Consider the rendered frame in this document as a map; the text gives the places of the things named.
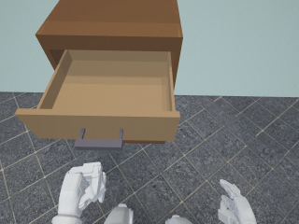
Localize right robot hand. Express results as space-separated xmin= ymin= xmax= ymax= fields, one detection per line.
xmin=218 ymin=179 xmax=257 ymax=224

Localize handle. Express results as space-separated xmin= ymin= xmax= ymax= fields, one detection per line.
xmin=74 ymin=128 xmax=123 ymax=151

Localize drawer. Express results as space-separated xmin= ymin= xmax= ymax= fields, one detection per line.
xmin=14 ymin=49 xmax=180 ymax=141

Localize left robot hand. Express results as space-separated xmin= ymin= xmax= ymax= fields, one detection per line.
xmin=58 ymin=161 xmax=107 ymax=217

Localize robot left forearm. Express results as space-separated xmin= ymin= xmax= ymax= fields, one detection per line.
xmin=51 ymin=214 xmax=82 ymax=224

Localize left robot thigh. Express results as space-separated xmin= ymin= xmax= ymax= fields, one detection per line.
xmin=104 ymin=206 xmax=134 ymax=224

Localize left robot shin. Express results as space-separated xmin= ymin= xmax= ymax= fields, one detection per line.
xmin=118 ymin=203 xmax=127 ymax=207

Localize cabinet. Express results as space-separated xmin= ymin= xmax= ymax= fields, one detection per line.
xmin=36 ymin=0 xmax=183 ymax=144

